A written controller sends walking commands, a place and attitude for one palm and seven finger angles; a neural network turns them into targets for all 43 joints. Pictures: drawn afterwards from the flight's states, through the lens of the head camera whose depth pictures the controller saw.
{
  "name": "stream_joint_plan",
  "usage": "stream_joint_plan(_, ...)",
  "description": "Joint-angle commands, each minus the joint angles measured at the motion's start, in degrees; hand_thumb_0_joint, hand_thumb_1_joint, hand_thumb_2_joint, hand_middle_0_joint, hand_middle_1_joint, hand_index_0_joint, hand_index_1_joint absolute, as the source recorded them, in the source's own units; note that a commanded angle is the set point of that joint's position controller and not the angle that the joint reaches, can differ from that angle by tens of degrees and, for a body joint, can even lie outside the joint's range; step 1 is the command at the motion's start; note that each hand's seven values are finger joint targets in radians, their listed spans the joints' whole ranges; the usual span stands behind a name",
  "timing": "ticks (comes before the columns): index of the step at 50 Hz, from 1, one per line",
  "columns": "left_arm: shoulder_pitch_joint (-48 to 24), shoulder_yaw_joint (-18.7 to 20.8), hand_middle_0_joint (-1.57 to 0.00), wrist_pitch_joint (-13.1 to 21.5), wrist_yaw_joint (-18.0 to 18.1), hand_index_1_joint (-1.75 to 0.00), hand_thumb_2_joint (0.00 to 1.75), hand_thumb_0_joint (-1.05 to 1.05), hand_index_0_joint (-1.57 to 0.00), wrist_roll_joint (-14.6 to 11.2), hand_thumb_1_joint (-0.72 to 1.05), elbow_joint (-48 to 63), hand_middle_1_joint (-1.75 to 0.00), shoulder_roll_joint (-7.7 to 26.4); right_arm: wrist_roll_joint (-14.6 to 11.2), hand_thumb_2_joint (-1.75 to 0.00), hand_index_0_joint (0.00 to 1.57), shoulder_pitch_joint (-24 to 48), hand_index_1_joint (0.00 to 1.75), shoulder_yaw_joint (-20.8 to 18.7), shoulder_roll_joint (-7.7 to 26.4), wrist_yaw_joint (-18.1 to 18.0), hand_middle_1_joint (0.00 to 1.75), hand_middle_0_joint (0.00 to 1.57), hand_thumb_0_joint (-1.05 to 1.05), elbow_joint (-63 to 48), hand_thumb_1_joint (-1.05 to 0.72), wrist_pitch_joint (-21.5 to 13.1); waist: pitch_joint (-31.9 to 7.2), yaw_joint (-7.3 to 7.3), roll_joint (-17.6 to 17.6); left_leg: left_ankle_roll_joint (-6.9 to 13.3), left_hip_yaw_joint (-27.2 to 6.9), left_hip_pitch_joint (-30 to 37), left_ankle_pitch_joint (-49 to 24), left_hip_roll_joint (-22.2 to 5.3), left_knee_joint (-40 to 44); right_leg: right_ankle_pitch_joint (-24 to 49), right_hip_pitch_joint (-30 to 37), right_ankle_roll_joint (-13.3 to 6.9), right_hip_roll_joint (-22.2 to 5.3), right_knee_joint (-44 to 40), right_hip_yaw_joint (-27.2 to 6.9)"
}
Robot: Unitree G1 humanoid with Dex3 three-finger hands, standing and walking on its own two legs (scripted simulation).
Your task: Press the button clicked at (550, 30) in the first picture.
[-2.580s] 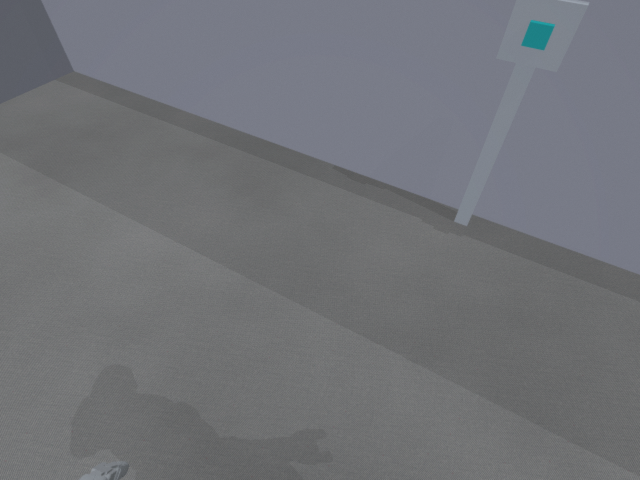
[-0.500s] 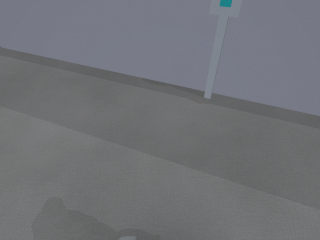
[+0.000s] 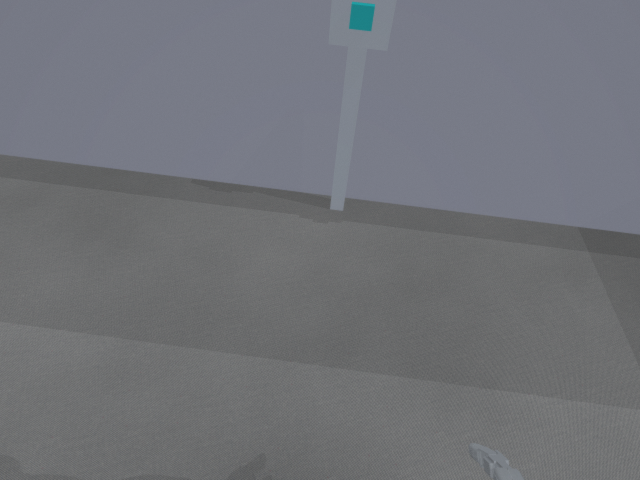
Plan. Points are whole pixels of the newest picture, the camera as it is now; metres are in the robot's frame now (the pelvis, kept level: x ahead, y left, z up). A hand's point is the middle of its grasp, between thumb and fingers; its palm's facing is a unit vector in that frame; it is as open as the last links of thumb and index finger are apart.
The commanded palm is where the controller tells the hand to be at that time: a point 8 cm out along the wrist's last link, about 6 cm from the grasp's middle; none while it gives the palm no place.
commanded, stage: walk to a spot facing it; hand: left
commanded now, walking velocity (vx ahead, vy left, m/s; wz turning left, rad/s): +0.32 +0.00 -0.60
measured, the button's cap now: (361, 16) +1.27 +0.03 +0.06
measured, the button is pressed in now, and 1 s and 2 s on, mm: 0 0 0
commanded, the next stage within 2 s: turn to face it in 0.90 s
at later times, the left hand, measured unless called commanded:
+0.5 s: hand (307, 320) +0.40 +0.07 -0.16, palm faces -0.41 -0.90 -0.18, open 7.4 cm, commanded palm none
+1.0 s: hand (296, 315) +0.42 +0.09 -0.17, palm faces -0.30 -0.94 -0.18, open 7.3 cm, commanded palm none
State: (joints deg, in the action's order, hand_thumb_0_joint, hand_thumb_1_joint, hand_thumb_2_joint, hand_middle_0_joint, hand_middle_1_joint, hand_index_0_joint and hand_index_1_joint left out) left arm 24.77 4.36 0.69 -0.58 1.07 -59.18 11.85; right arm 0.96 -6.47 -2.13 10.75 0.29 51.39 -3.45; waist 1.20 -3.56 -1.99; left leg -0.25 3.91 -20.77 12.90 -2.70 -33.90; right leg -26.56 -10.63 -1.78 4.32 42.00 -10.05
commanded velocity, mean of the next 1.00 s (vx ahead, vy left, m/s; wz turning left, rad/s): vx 0.32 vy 0.00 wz -0.32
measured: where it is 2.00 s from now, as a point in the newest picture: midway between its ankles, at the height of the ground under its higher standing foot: (370, 408)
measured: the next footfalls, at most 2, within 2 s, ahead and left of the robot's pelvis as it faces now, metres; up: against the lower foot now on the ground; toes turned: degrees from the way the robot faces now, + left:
right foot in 0.50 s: +0.30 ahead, -0.16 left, +0.00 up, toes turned -26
left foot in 1.00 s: +0.55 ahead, -0.05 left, +0.00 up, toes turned -16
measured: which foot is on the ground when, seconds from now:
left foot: down 0.00-0.48, up 0.50-0.98, down 1.00-1.00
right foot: up 0.00-0.48, down 0.50-1.00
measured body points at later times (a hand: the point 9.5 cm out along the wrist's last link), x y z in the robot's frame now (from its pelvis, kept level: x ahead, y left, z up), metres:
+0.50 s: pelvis +0.19 -0.04 -0.01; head +0.24 -0.06 +0.43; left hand +0.42 +0.11 -0.14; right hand -0.02 -0.21 -0.14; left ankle +0.06 +0.12 -0.71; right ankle +0.26 -0.15 -0.73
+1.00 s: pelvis +0.39 -0.10 +0.00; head +0.41 -0.08 +0.45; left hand +0.44 +0.14 -0.16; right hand +0.43 -0.36 -0.12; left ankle +0.52 -0.03 -0.73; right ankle +0.27 -0.15 -0.72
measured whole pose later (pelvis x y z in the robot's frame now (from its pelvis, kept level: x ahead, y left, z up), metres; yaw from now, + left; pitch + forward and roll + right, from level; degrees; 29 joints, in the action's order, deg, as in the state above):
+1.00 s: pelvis +0.39 -0.10 +0.00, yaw -25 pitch -1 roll -2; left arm 23.3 2.7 3.0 0.2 0.9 -62.4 10.5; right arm 1.5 -6.1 -2.3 9.8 1.3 55.4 -2.3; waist 1.3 -3.4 -0.5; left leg -0.9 7.1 -21.4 10.2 -4.8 -32.3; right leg -23.4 -2.9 -2.3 2.9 28.1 2.1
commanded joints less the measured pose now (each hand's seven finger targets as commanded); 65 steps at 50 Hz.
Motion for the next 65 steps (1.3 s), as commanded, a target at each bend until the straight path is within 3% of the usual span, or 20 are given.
stream_joint_plan(1,-7.78,1.43,-0.20,1.62,-0.99,-0.30,0.90,0.00,-0.20,0.54,0.90,7.46,-0.30,5.19,0.22,-0.90,0.20,-13.83,0.30,-2.48,11.50,-1.66,0.30,0.20,0.00,0.44,-0.90,-0.62,1.59,6.58,11.77,6.12,-26.29,16.36,19.04,-23.58,23.86,1.82,-29.78,0.54,-6.46,31.45,6.80)
stream_joint_plan(5,-6.69,1.58,-0.20,-1.03,-2.30,-0.30,0.90,0.00,-0.20,1.12,0.90,6.81,-0.30,2.78,0.19,-0.90,0.20,-11.02,0.30,-1.05,6.07,-2.00,0.30,0.20,0.00,1.05,-0.90,-1.87,4.56,2.52,10.20,2.93,-6.06,8.73,2.60,-16.00,23.97,12.97,-26.13,2.19,-9.18,30.00,8.59)
stream_joint_plan(12,-17.28,0.76,-0.20,-1.80,-2.93,-0.30,0.90,0.00,-0.20,1.32,0.90,10.49,-0.30,1.29,0.13,-0.90,0.20,-17.76,0.30,-1.36,6.10,-2.07,0.30,0.20,0.00,4.97,-0.90,-2.48,5.36,4.14,7.29,5.67,2.69,18.85,-12.94,-16.83,22.87,19.29,-34.79,3.46,-11.29,20.07,11.67)
stream_joint_plan(19,-27.25,-0.40,-0.20,-0.81,-3.06,-0.30,0.90,0.00,-0.20,0.73,0.90,12.50,-0.30,0.71,0.85,-0.90,0.20,-22.13,0.30,-1.50,7.91,-1.88,0.30,0.20,0.00,7.86,-0.90,-1.57,6.76,6.73,9.92,5.43,10.40,23.03,-29.57,-17.14,18.57,16.78,-24.72,-0.13,-7.29,-1.18,18.31)
stream_joint_plan(21,-23.07,-0.08,-0.20,-0.28,-2.59,-0.30,0.90,0.00,-0.20,0.78,0.90,11.08,-0.30,2.53,0.75,-0.90,0.20,-22.08,0.30,-1.96,9.30,-1.68,0.30,0.20,0.00,8.15,-0.90,-1.26,2.55,4.75,8.76,4.76,12.09,24.41,-44.72,-17.81,9.85,12.25,-16.09,-2.32,-4.50,-4.04,19.77)
stream_joint_plan(23,-7.52,1.02,-0.20,0.90,-1.93,-0.30,0.90,0.00,-0.20,1.13,0.90,6.47,-0.30,6.07,0.14,-0.90,0.20,-19.36,0.30,-1.94,10.88,-1.33,0.30,0.20,0.00,7.19,-0.90,-0.98,-7.01,-3.05,8.17,1.33,15.28,18.34,-45.16,-15.11,-10.95,17.18,6.50,-4.06,-2.09,-11.45,21.21)
stream_joint_plan(24,-0.68,2.50,-0.20,1.60,-1.15,-0.30,0.90,0.00,-0.20,1.30,0.90,4.41,-0.30,13.05,-0.82,-0.90,0.20,-21.30,0.30,-1.35,7.72,-0.48,0.30,0.20,0.00,6.19,-0.90,-0.86,-14.76,-5.18,-2.21,-1.00,14.22,-0.10,-16.23,-11.00,-28.21,18.28,26.60,-8.23,-15.35,-13.14,4.88)
stream_joint_plan(25,3.47,3.49,-0.20,1.78,-0.37,-0.30,0.90,0.00,-0.20,-0.11,0.90,3.29,-0.30,18.34,-1.11,-0.90,0.20,-20.84,0.30,-0.75,4.46,-1.04,0.30,0.20,0.00,3.91,-0.90,-1.11,-20.51,-4.35,-9.27,-3.50,8.42,-16.46,21.62,-2.40,-47.42,33.23,36.20,-15.38,-30.61,-17.33,-21.66)
stream_joint_plan(26,1.80,3.69,-0.20,1.42,0.33,-0.30,0.90,0.00,-0.20,-0.86,0.90,4.09,-0.30,17.95,-1.15,-0.90,0.20,-15.38,0.30,-1.22,7.17,-1.42,0.30,0.20,0.00,2.88,-0.90,-1.02,-19.31,-5.16,-4.49,-1.91,-0.61,-17.43,18.35,-4.40,-50.58,31.17,29.58,-15.71,-30.10,-20.77,-20.55)
stream_joint_plan(28,-7.56,1.69,-0.20,1.60,0.71,-0.30,0.90,0.00,-0.20,-0.78,0.90,5.73,-0.30,11.95,-0.02,-0.90,0.20,-11.51,0.30,-1.64,6.29,-1.23,0.30,0.20,0.00,3.33,-0.90,-0.33,-5.06,-0.32,3.51,-1.93,-2.86,-17.22,8.47,-8.51,-46.79,25.23,10.87,-12.16,-24.85,-23.91,-9.86)
stream_joint_plan(32,-12.74,0.39,-0.20,3.20,0.86,-0.30,0.90,0.00,-0.20,0.12,0.90,5.04,-0.30,7.11,0.99,-0.90,0.20,-19.70,0.30,-1.34,2.43,-0.73,0.30,0.20,0.00,6.79,-0.90,2.15,-2.74,6.63,-1.69,-2.90,-1.08,-8.18,3.22,-8.25,-34.63,25.10,-4.60,-8.44,-16.66,-27.38,3.45)
stream_joint_plan(44,-2.20,-0.41,-0.20,3.96,1.29,-0.30,0.90,0.00,-0.20,0.11,0.90,0.36,-0.30,6.58,0.51,-0.90,0.20,1.55,0.30,-0.95,2.21,1.29,0.30,0.20,0.00,0.37,-0.90,0.74,3.66,1.12,-3.88,-1.80,1.61,-10.08,-0.61,-4.18,-6.37,31.21,5.29,-8.61,-17.11,-27.18,0.75)
stream_joint_plan(46,-1.61,-0.29,-0.20,3.64,1.46,-0.30,0.90,0.00,-0.20,0.19,0.90,-0.20,-0.30,7.22,0.33,-0.90,0.20,1.45,0.30,-1.05,2.71,1.12,0.30,0.20,0.00,0.46,-0.90,0.45,3.85,1.58,-3.51,-1.07,2.52,-5.12,0.38,-3.03,-2.36,34.28,5.28,-8.01,-17.37,-24.69,0.76)
stream_joint_plan(48,-3.31,-0.12,-0.20,3.44,1.47,-0.30,0.90,0.00,-0.20,-0.28,0.90,-0.17,-0.30,7.14,0.55,-0.90,0.20,-6.44,0.30,-1.42,4.45,0.15,0.30,0.20,0.00,3.14,-0.90,-0.10,0.92,5.95,-1.40,-0.24,4.07,9.11,-3.76,-0.64,5.53,41.57,1.29,-5.81,-13.91,-14.44,3.57)
stream_joint_plan(49,-3.11,-0.14,-0.20,3.24,1.27,-0.30,0.90,0.00,-0.20,-0.58,0.90,0.51,-0.30,5.69,0.96,-0.90,0.20,-13.93,0.30,-2.20,7.87,-0.57,0.30,0.20,0.00,5.21,-0.90,-0.54,-3.91,8.73,3.79,1.70,-1.48,23.25,-7.75,-5.66,8.36,36.08,-6.77,-3.51,-10.34,-2.41,5.53)
stream_joint_plan(50,-0.14,-0.56,-0.20,3.18,0.78,-0.30,0.90,0.00,-0.20,-1.11,0.90,0.98,-0.30,2.52,1.59,-0.90,0.20,-20.17,0.30,-3.37,14.12,-0.93,0.30,0.20,0.00,6.72,-0.90,-0.63,-10.49,9.33,17.93,8.08,-18.88,35.15,-17.46,-21.95,10.40,7.50,-18.75,-0.48,-3.35,15.37,13.29)
stream_joint_plan(51,-1.81,-1.21,-0.20,3.45,1.23,-0.30,0.90,0.00,-0.20,-0.62,0.90,1.55,-0.30,3.22,0.66,-0.90,0.20,-21.74,0.30,-2.67,14.06,-1.15,0.30,0.20,0.00,7.00,-0.90,0.27,-10.34,9.53,17.66,11.43,-23.42,31.15,-19.70,-25.82,14.52,-7.88,-20.50,-0.23,-3.40,24.91,11.19)
stream_joint_plan(54,-5.38,-0.98,-0.20,2.38,0.81,-0.30,0.90,0.00,-0.20,0.09,0.90,0.11,-0.30,1.69,0.23,-0.90,0.20,-11.42,0.30,-0.53,6.42,-1.66,0.30,0.20,0.00,5.69,-0.90,-0.04,0.83,5.28,9.06,10.63,-14.28,13.72,-19.21,-18.77,18.47,0.26,-21.06,1.69,-9.49,26.67,10.14)
stream_joint_plan(57,-1.62,-1.73,-0.20,0.62,0.99,-0.30,0.90,0.00,-0.20,0.10,0.90,-1.66,-0.30,-1.33,-0.20,-0.90,0.20,-8.20,0.30,0.07,4.84,-1.74,0.30,0.20,0.00,5.87,-0.90,-0.31,-0.59,1.88,9.92,8.78,-6.10,5.68,-23.79,-12.79,18.96,4.51,-12.23,3.54,-10.13,17.43,12.53)
stream_joint_plan(65,-11.68,-0.53,-0.20,-1.26,1.88,-0.30,0.90,0.00,-0.20,-0.23,0.90,3.97,-0.30,0.26,0.35,-0.90,0.20,-10.90,0.30,-2.44,8.07,-1.44,0.30,0.20,0.00,5.94,-0.90,2.46,-0.61,4.26,11.04,10.28,-12.87,7.32,-19.17,-11.53,16.32,5.65,-13.11,5.59,-7.90,5.00,13.56)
